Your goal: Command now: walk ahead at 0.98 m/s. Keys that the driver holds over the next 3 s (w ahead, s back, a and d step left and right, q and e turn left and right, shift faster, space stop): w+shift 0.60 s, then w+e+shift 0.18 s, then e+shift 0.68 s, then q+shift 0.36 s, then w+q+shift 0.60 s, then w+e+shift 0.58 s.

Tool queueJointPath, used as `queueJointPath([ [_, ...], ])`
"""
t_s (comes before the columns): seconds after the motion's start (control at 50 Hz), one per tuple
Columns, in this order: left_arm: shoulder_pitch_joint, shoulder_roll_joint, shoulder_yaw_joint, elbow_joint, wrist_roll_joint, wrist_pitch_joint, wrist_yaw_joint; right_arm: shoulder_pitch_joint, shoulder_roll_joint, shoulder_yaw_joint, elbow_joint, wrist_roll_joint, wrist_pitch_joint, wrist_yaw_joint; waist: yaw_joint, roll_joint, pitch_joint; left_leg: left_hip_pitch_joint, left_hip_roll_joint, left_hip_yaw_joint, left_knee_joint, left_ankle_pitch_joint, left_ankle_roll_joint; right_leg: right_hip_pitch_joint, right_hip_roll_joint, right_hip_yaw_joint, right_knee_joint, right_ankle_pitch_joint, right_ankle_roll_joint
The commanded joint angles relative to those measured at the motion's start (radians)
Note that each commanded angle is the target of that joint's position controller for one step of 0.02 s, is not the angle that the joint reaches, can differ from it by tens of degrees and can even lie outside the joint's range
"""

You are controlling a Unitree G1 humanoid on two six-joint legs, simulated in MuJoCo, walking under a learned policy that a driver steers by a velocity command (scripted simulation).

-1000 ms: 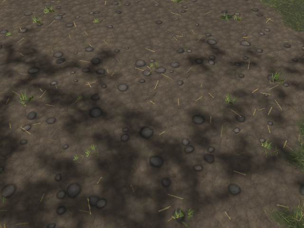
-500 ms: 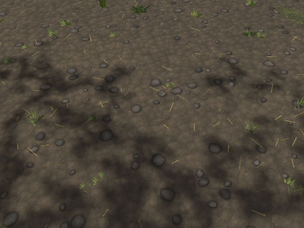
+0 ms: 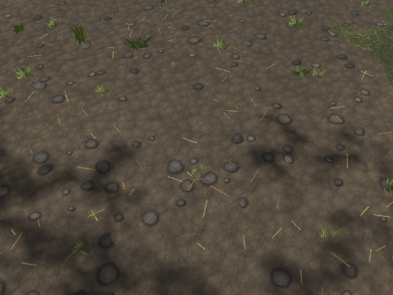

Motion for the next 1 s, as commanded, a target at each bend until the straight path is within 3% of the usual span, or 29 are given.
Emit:
queueJointPath([
  [0.02,-0.135,0.036,-0.008,-0.081,-0.013,-0.010,-0.003,-0.011,-0.138,-0.011,-0.056,0.007,-0.027,-0.014,0.028,0.030,0.169,-0.201,0.253,-0.070,-0.173,0.663,0.058,0.217,0.071,-0.078,-0.185,0.098,-0.025],
  [0.08,-0.076,0.089,0.008,-0.075,-0.009,-0.012,0.017,0.004,-0.203,-0.017,-0.044,-0.018,-0.008,-0.032,0.078,0.113,0.048,0.049,0.292,-0.041,0.052,1.253,0.030,0.312,0.183,-0.112,-0.237,-0.074,-0.061],
  [0.12,0.231,0.160,0.041,0.009,-0.012,-0.012,0.044,-0.032,-0.247,-0.030,-0.040,-0.045,0.023,-0.052,0.226,0.161,-0.121,0.054,0.318,-0.035,0.453,1.356,0.029,0.603,0.219,-0.073,-0.254,-0.211,-0.095],
  [0.14,0.426,0.202,0.063,0.066,0.001,-0.009,0.061,-0.083,-0.242,-0.032,-0.054,-0.047,0.030,-0.053,0.320,0.145,-0.201,-0.102,0.288,-0.020,0.738,1.160,0.035,0.842,0.155,-0.018,-0.270,-0.270,-0.121],
  [0.16,0.531,0.286,0.089,0.083,0.031,-0.005,0.077,-0.062,-0.117,-0.008,-0.094,-0.030,0.022,-0.035,0.287,-0.040,-0.303,-0.438,0.170,-0.020,1.141,0.515,0.036,1.117,-0.102,0.302,-0.236,-0.568,-0.178],
  [0.18,0.490,0.283,0.096,0.088,0.031,-0.005,0.055,0.027,-0.065,0.002,-0.118,0.029,0.001,-0.014,0.183,-0.255,-0.408,-0.764,0.019,-0.150,1.408,-0.147,0.021,1.281,-0.276,0.872,-0.444,-0.724,-0.291],
  [0.2,0.393,0.213,0.090,0.089,0.013,-0.010,0.042,-0.114,-0.140,-0.009,-0.148,0.019,-0.003,-0.026,0.176,-0.098,-0.245,-0.874,0.111,-0.184,1.383,-0.037,0.054,1.168,-0.209,0.773,-0.512,-0.714,-0.240],
  [0.24,0.312,0.102,0.064,0.108,0.013,-0.028,0.035,-0.237,-0.118,-0.004,-0.179,0.000,-0.002,-0.018,0.116,0.075,-0.050,-0.832,0.182,-0.173,1.254,0.057,0.054,0.858,-0.146,0.517,-0.567,-0.508,-0.187],
  [0.3,0.331,0.058,0.041,0.154,-0.006,-0.051,0.048,-0.236,-0.054,0.013,-0.201,-0.045,0.042,0.016,0.025,0.019,0.043,-0.771,0.242,-0.163,1.141,0.054,0.011,0.627,-0.062,0.352,-0.649,-0.458,-0.139],
  [0.38,0.386,0.105,0.043,0.166,-0.023,-0.074,0.038,-0.485,-0.078,0.025,-0.308,-0.050,0.049,0.033,0.051,0.013,0.154,-0.854,0.271,-0.058,0.856,0.253,-0.030,0.542,0.016,0.169,-0.747,-0.189,-0.128],
  [0.4,0.397,0.097,0.040,0.166,-0.029,-0.078,0.034,-0.529,-0.076,0.031,-0.322,-0.045,0.045,0.037,0.061,0.026,0.159,-0.796,0.255,-0.026,0.738,0.340,-0.029,0.523,0.052,0.115,-0.748,-0.084,-0.108],
  [0.46,0.461,0.149,0.044,0.184,-0.045,-0.091,0.040,-0.632,-0.074,0.043,-0.353,-0.023,0.037,0.047,0.096,0.009,0.161,-0.633,0.199,0.036,0.498,0.526,0.001,0.580,0.017,0.079,-0.835,0.131,-0.086],
  [0.52,0.496,0.194,0.044,0.199,-0.030,-0.078,0.052,-0.636,-0.124,0.031,-0.359,-0.029,0.036,0.031,0.086,-0.043,0.099,-0.621,0.124,0.068,0.402,0.448,0.038,0.862,-0.021,0.037,-0.713,0.587,-0.061],
  [0.56,0.489,0.240,0.053,0.205,-0.003,-0.053,0.072,-0.471,-0.182,0.005,-0.318,-0.031,0.038,0.011,-0.008,-0.110,-0.032,-0.451,0.056,0.055,0.402,0.293,0.063,0.957,-0.054,0.030,-0.450,0.854,-0.044],
  [0.58,0.458,0.259,0.059,0.202,0.009,-0.035,0.084,-0.268,-0.219,-0.014,-0.254,-0.029,0.040,-0.005,-0.104,-0.119,-0.132,-0.259,0.043,0.039,0.401,0.225,0.078,0.922,-0.058,0.021,-0.210,0.852,-0.038],
  [0.6,0.420,0.246,0.059,0.190,0.015,-0.027,0.088,-0.068,-0.266,-0.038,-0.196,-0.039,0.046,-0.025,-0.197,-0.103,-0.216,-0.034,0.114,-0.024,0.418,0.132,0.100,0.769,-0.023,0.012,0.090,0.660,-0.036],
  [0.62,0.483,0.088,0.027,0.153,-0.001,-0.032,0.070,0.005,-0.354,-0.062,-0.185,-0.069,0.046,-0.039,-0.126,0.138,-0.316,0.220,0.390,-0.368,0.419,-0.120,0.131,0.445,0.099,0.025,0.505,-0.107,-0.035],
  [0.64,0.604,0.059,0.018,0.136,-0.069,-0.048,0.059,-0.046,-0.349,-0.069,-0.192,-0.070,0.046,-0.016,-0.029,0.329,-0.455,0.362,0.561,-0.919,0.176,-0.281,0.218,0.174,0.213,0.155,0.756,-0.576,-0.031],
  [0.66,0.457,0.135,0.030,0.119,-0.056,-0.045,0.074,-0.165,-0.260,-0.062,-0.200,-0.054,0.041,-0.005,-0.019,0.135,-0.273,0.213,0.488,-0.775,0.122,-0.325,0.165,0.089,0.115,0.166,0.730,-0.439,-0.056],
  [0.68,0.362,0.139,0.031,0.103,-0.049,-0.044,0.070,-0.220,-0.185,-0.046,-0.196,-0.048,0.027,-0.001,-0.010,0.022,-0.129,0.021,0.464,-0.595,0.099,-0.210,0.138,0.102,0.079,0.154,0.656,-0.352,-0.052],
  [0.7,0.338,0.115,0.027,0.104,-0.039,-0.036,0.062,-0.248,-0.152,-0.039,-0.184,-0.055,0.018,0.001,0.025,-0.030,-0.058,-0.112,0.427,-0.478,0.069,-0.101,0.104,0.144,0.043,0.157,0.597,-0.327,-0.051],
  [0.74,0.363,0.065,0.020,0.098,-0.008,0.002,0.035,-0.227,-0.102,-0.020,-0.142,-0.041,0.004,-0.005,0.084,0.037,0.003,-0.274,0.373,-0.298,0.018,0.004,0.048,0.217,0.002,0.159,0.541,-0.310,-0.036],
  [0.78,0.302,0.050,0.021,0.069,-0.007,0.030,0.022,-0.212,-0.091,-0.018,-0.114,-0.011,-0.010,-0.003,0.101,0.052,0.056,-0.298,0.321,-0.149,-0.011,0.132,-0.018,0.155,-0.015,0.141,0.517,-0.272,-0.026],
  [0.82,0.203,0.043,0.015,0.012,-0.011,0.038,0.016,-0.220,-0.103,-0.015,-0.118,-0.010,-0.024,-0.002,0.114,0.057,0.118,-0.350,0.298,0.017,0.000,0.630,-0.056,0.140,0.004,0.060,0.413,-0.206,-0.002],
  [0.86,0.141,0.026,0.005,-0.013,-0.015,0.030,0.014,-0.225,-0.100,-0.008,-0.120,-0.010,-0.031,-0.006,0.115,0.063,0.129,-0.377,0.226,0.150,0.031,0.865,-0.080,0.196,0.064,-0.039,0.227,-0.095,0.004],
  [0.9,0.101,0.013,-0.007,-0.022,-0.015,0.017,-0.001,-0.207,-0.127,-0.008,-0.121,0.002,-0.034,-0.028,0.104,0.052,0.127,-0.361,0.204,0.206,0.100,0.897,-0.088,0.291,0.123,-0.132,-0.035,0.048,0.006],
  [0.92,0.105,0.056,0.019,-0.034,-0.083,-0.009,0.000,-0.259,-0.231,-0.025,-0.170,-0.004,-0.019,-0.072,0.101,0.135,0.040,-0.313,0.200,0.179,0.187,1.065,-0.125,0.352,0.157,-0.107,-0.055,0.072,0.016],
  [0.96,0.185,0.141,0.053,-0.036,-0.071,-0.015,-0.013,-0.293,-0.288,-0.039,-0.209,0.014,0.006,-0.116,0.163,0.176,-0.071,-0.251,0.251,0.161,0.343,1.185,-0.148,0.497,0.211,-0.118,-0.121,0.076,0.008],
  [1.0,0.498,0.259,0.112,0.033,-0.053,0.015,-0.002,-0.390,-0.296,-0.050,-0.256,0.019,0.025,-0.120,0.316,0.136,-0.185,-0.349,0.257,0.121,0.759,1.102,-0.159,0.826,0.211,-0.034,-0.171,0.101,-0.055],
])
Next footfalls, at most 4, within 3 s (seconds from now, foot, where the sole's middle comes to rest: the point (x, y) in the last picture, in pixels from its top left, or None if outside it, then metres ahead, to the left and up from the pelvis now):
0.14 right None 0.36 -0.08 -0.77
0.60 left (167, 212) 0.82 0.09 -0.77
1.02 right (200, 138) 1.19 -0.06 -0.77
1.46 left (177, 110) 1.37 0.04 -0.77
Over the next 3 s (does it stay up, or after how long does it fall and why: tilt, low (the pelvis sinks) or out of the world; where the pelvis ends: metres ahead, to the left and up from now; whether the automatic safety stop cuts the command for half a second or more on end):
stays up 2.03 0.01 -0.01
